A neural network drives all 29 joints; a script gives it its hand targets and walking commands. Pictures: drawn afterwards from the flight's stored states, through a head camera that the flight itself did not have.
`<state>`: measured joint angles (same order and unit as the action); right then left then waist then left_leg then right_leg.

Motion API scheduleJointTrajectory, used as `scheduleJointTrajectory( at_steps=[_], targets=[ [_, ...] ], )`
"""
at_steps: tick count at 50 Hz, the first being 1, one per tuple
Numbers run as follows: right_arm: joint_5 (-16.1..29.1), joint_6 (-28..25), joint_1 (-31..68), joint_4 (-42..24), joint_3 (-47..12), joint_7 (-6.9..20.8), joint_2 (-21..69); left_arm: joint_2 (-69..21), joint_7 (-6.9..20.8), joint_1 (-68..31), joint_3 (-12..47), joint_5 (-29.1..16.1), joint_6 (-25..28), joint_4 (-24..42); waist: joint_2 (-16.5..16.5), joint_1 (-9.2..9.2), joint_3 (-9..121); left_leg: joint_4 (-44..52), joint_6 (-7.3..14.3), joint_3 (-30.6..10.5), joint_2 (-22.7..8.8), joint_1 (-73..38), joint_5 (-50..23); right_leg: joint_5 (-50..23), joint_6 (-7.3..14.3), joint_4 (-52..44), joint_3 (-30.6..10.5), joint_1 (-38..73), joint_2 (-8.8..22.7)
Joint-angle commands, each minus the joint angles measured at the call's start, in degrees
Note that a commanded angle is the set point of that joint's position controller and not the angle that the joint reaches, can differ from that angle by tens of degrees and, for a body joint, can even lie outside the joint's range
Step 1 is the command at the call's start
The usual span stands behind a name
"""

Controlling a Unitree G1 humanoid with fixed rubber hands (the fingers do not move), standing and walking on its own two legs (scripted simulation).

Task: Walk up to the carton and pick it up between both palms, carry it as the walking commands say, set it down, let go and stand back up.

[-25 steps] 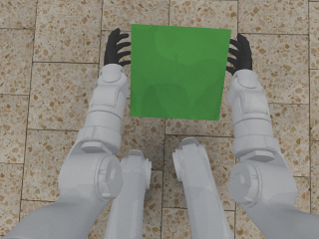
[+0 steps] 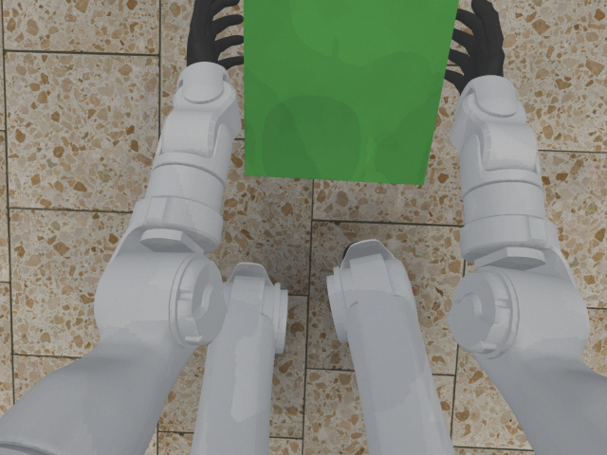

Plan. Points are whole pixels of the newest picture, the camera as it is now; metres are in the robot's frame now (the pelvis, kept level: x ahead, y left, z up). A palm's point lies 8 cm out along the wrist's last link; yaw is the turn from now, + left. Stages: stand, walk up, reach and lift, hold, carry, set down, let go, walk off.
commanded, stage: set down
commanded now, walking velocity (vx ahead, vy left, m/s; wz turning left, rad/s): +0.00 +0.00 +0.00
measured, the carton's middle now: (334, 84) +0.53 -0.11 -0.24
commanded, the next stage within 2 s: none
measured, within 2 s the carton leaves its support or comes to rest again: neither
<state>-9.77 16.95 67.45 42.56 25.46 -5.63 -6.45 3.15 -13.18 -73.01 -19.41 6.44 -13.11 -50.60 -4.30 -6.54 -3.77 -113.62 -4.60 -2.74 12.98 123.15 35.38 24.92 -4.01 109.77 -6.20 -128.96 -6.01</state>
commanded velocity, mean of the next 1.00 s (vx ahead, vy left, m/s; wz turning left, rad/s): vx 0.00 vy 0.00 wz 0.00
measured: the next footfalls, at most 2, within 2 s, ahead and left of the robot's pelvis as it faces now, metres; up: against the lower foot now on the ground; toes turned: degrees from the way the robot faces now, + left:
none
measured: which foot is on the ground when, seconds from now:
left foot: down 0.00-1.00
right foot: down 0.00-1.00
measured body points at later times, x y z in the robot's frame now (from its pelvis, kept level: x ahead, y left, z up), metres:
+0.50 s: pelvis +0.00 +0.00 -0.03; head +0.35 -0.04 +0.25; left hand +0.56 +0.04 -0.18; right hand +0.50 -0.26 -0.18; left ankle +0.09 +0.12 -0.40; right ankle +0.13 -0.13 -0.40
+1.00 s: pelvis +0.00 +0.00 -0.04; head +0.36 -0.04 +0.24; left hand +0.57 +0.04 -0.19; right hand +0.51 -0.26 -0.19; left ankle +0.09 +0.11 -0.40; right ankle +0.13 -0.13 -0.40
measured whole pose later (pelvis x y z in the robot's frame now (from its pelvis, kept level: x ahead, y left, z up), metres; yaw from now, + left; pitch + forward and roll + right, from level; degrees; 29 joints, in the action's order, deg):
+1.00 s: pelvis +0.00 +0.00 -0.04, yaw +1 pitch +43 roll +1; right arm -10.8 14.6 74.6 49.1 30.0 2.2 -10.8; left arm 6.7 -10.0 -82.1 -17.9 6.4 -12.2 -58.2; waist -4.7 -8.2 -10.4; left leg -121.2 -3.9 -2.3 13.9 128.3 35.9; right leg 27.8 -3.2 117.3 -3.7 -132.2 -1.8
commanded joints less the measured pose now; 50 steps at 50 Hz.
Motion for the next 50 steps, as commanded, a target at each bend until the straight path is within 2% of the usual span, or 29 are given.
scheduleJointTrajectory(
  at_steps=[1,7,13,18,31,42,50],
  targets=[
    [8.01,-3.13,39.39,-3.92,-26.54,16.14,47.58,-52.92,15.64,-36.69,23.37,-6.49,1.9,3.2,1.97,-4.31,70.22,9.79,2.78,7.42,0.63,-18.81,-11.98,-18.89,1.45,-4.53,11.35,52.24,-0.26],
    [9.12,-3.53,42.01,-3.67,-26.64,16.45,45.8,-51.4,15.49,-38.98,24.02,-7.82,2.11,3.03,1.8,-4.85,69.28,7.17,2.9,7.49,0.38,-17.75,-12.12,-19.33,1.45,-2.14,11.38,50.63,0.13],
    [10.54,-4.41,42.93,-3.02,-26.09,16.96,44.05,-51.4,15.11,-40.07,25.91,-9.16,2.83,3.6,-1.68,-6.02,66.65,5.04,2.59,7.56,0.23,-17.4,-14.43,-22.05,1.96,-0.11,10.96,48.02,0.3],
    [9.53,-4.79,40.83,-0.84,-23.61,17.49,42.88,-52.14,15.11,-39.18,25.61,-9.35,3.25,2.17,-4.23,-7.33,63.92,4.6,2.37,7.23,0.32,-16.61,-15.31,-22.57,2.4,0.8,10.85,45.3,0.45],
    [6.09,-4.08,40.22,3.91,-17.36,19.96,38.73,-49.46,15.13,-39.32,21.15,-6.76,2.34,-2.07,-5.78,-8.42,55.66,5.04,2.64,6.01,0.28,-16.41,-12.36,-15.17,3.22,1.28,11.49,34.21,1.04],
    [4.28,-3.69,38.07,6.27,-14.91,20.67,37.01,-47.11,16.12,-37.3,18.3,-4.98,1.92,-5.17,-5.12,-8.06,50.54,4.76,2.81,5.85,0.22,-13.32,-11.55,-13.85,3.47,1.34,10.86,32.05,1.3],
    [3.8,-3.87,35.02,7.61,-13.84,20.26,36.07,-44.86,16.54,-34.89,17.22,-3.79,2.09,-7.13,-5.02,-6.87,47.54,4.22,2.92,6.42,-0.12,-10.36,-11.4,-14.47,3.21,1.52,10.11,32.63,1.42]
  ],
)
